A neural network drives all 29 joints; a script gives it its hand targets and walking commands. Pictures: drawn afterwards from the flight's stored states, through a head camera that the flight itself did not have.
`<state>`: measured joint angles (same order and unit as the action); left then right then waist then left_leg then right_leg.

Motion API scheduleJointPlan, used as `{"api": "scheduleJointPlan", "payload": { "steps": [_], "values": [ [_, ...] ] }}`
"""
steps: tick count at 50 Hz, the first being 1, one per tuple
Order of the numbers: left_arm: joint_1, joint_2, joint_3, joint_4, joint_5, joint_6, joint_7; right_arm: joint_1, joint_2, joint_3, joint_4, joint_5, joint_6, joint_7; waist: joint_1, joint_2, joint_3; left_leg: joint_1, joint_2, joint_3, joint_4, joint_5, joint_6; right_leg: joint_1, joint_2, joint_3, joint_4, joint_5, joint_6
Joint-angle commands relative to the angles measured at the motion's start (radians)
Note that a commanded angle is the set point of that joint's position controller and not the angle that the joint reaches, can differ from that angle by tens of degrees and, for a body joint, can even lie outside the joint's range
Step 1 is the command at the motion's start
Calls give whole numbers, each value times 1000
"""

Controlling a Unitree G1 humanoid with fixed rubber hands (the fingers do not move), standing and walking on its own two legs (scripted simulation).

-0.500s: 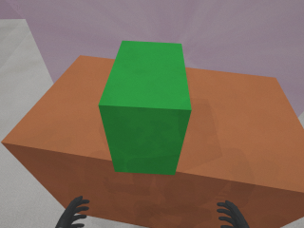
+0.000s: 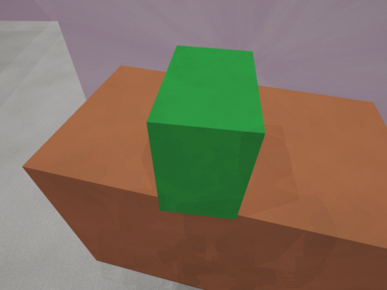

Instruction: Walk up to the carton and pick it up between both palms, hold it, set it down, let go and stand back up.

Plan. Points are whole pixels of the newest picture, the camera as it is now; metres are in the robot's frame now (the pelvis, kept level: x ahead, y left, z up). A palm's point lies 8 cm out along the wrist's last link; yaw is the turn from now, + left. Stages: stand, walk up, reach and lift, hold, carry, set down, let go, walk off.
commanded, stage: stand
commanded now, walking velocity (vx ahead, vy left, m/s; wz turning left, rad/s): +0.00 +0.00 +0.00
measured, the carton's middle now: (206, 131) +0.45 -0.02 +0.11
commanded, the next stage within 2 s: none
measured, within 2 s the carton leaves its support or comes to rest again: neither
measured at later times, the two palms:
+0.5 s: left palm out of the picture -0.05 +0.22 -0.13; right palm out of the picture -0.02 -0.24 -0.13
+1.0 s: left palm out of the picture -0.05 +0.22 -0.14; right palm out of the picture -0.05 -0.21 -0.14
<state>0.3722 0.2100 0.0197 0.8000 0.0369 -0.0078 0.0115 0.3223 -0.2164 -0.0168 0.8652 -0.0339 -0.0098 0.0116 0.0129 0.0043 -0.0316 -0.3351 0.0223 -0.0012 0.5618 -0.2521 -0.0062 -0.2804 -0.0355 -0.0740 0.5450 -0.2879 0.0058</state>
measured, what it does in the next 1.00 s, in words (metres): stands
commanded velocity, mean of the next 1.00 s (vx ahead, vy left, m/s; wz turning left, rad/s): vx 0.00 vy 0.00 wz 0.00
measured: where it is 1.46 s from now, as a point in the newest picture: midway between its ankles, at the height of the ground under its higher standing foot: outside the picture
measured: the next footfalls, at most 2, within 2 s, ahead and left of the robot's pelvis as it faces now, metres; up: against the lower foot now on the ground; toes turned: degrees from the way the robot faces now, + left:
none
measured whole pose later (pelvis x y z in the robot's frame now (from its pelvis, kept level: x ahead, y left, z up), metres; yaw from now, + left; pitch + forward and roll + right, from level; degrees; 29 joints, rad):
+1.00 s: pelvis -0.02 +0.00 +0.01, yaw +1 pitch +0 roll -1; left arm 0.38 0.15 0.01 1.05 0.02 -0.01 0.02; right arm 0.38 -0.13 0.00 1.08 -0.02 -0.01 -0.01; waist 0.00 -0.01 -0.02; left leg -0.30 0.01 -0.02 0.47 -0.17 0.00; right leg -0.25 -0.04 -0.09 0.47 -0.22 0.01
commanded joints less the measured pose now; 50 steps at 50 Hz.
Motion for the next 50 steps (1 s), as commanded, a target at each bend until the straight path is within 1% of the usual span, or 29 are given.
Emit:
{"api": "scheduleJointPlan", "payload": {
  "steps": [1,2,3,5,6,9,11,13,14,17,20,21,24,25,26,28,30,31,33,34,35,38,40,41,44,46,47,48,50],
  "values": [
    [62,89,27,-18,-2,-16,8,65,-109,-23,-24,3,-12,-11,3,42,19,-14,74,-102,-150,39,65,10,-54,73,-101,23,-47],
    [77,75,22,-4,-14,-18,5,70,-118,-24,-8,7,-13,-13,4,-13,8,3,74,-116,-167,-15,64,-10,-33,66,-109,-10,-41],
    [61,85,20,-3,-5,-21,4,42,-122,-33,-17,4,-14,-9,-6,-10,48,-19,73,-116,-160,-26,66,2,-39,58,-118,17,-32],
    [77,78,19,10,-2,-25,9,42,-100,-20,-9,2,-19,-8,8,-7,44,-23,67,-96,-132,70,59,30,-61,85,-107,79,-39],
    [59,86,16,13,-4,-23,9,60,-104,-19,6,5,-16,-8,-7,-28,90,-55,57,-87,-145,76,52,14,-63,78,-112,69,-33],
    [93,57,11,55,-6,-23,9,73,-88,-13,30,12,-17,-13,-1,85,72,-22,65,-98,-171,3,57,16,-57,72,-118,36,-37],
    [95,66,10,74,-17,-25,10,49,-112,-19,31,9,-13,-9,-6,-37,45,-5,60,-97,-160,1,62,24,-54,78,-135,47,-35],
    [78,49,7,72,-8,-19,11,76,-89,-14,46,7,-9,-11,-17,-10,103,-15,54,-88,-159,-40,53,-27,-65,96,-171,-38,-40],
    [87,84,12,85,-9,-18,13,61,-68,-11,51,3,-12,-12,-9,-17,90,10,63,-98,-153,14,57,-32,-70,93,-159,-4,-43],
    [126,52,8,109,-11,-17,8,56,-77,-10,62,10,-11,-17,8,13,89,-33,71,-114,-191,-66,64,1,-63,79,-154,-36,-33],
    [127,55,4,142,-9,-19,14,86,-51,-4,88,11,-5,-20,-3,-47,93,-21,62,-99,-156,9,59,-2,-77,99,-180,-24,-47],
    [110,38,5,139,-13,-19,17,100,-77,-9,81,13,-2,-20,-24,-25,90,-3,53,-89,-170,-18,49,-37,-69,106,-183,-53,-52],
    [93,85,17,138,-15,-20,14,70,-66,-11,92,8,-4,-18,-17,46,97,-32,53,-104,-187,-86,56,-1,-65,96,-179,-64,-35],
    [101,91,18,150,-11,-21,18,87,-39,-9,113,14,-5,-21,-14,5,110,-15,46,-88,-169,-27,51,-24,-84,118,-210,-90,-49],
    [129,62,9,156,-22,-22,16,106,-55,-7,117,14,-5,-25,-14,25,76,26,47,-91,-177,-55,49,-44,-72,114,-210,-117,-45],
    [124,57,10,170,-18,-21,15,103,-24,-2,127,17,-7,-21,-6,-7,87,-30,55,-111,-199,-84,56,18,-62,103,-190,-90,-42],
    [111,16,-7,177,-17,-19,20,91,-63,-13,129,12,-4,-18,-10,-73,122,-16,42,-89,-160,-9,45,-35,-81,124,-219,-113,-51],
    [83,6,-9,178,-20,-24,17,107,-74,-13,142,12,-6,-23,-24,-12,79,20,34,-81,-149,16,47,-32,-90,136,-230,-92,-58],
    [78,55,6,177,-23,-26,15,136,-23,0,158,11,-10,-22,-35,-13,76,26,55,-89,-164,22,39,-17,-62,94,-196,-65,-47],
    [80,55,13,196,-23,-16,17,127,-15,2,166,13,-10,-21,-20,-6,84,-30,57,-123,-203,-35,43,22,-52,74,-181,-46,-48],
    [102,21,1,191,-17,-13,19,122,-1,7,175,18,-4,-23,-9,56,128,-75,56,-117,-215,-83,47,25,-65,93,-183,-64,-48],
    [114,36,-1,209,-18,-5,18,116,-41,-4,158,12,5,-21,-8,-56,98,-31,27,-87,-175,-61,41,-16,-77,124,-253,-194,-53],
    [82,42,3,212,-21,-6,15,102,3,7,162,16,-3,-17,-16,-45,137,-37,29,-88,-171,-20,41,-40,-92,121,-252,-165,-44],
    [81,26,5,205,-15,-8,10,115,-11,8,172,12,-2,-22,-9,13,102,-4,35,-76,-166,-11,34,-30,-81,112,-239,-132,-43],
    [66,14,-1,220,-22,-11,13,146,-16,5,198,12,-8,-27,-20,-54,86,-27,34,-96,-186,-18,40,6,-70,103,-211,-74,-51],
    [116,31,8,233,-21,-9,19,138,14,9,200,13,-9,-28,-5,79,71,-35,52,-120,-226,-68,41,28,-67,83,-174,-69,-44],
    [93,44,11,236,-23,-9,20,125,-15,4,201,8,-7,-27,-9,103,126,-62,51,-123,-236,-103,33,17,-54,70,-179,-76,-35],
    [92,13,1,227,-18,-7,19,102,2,1,200,11,-5,-29,-9,101,165,-79,68,-153,-261,-131,40,13,-53,54,-162,-38,-29],
    [122,-14,-2,245,-23,-10,14,93,-20,0,195,17,-7,-28,7,31,78,-19,59,-115,-235,-67,36,44,-48,54,-156,-3,-26]
  ]
}}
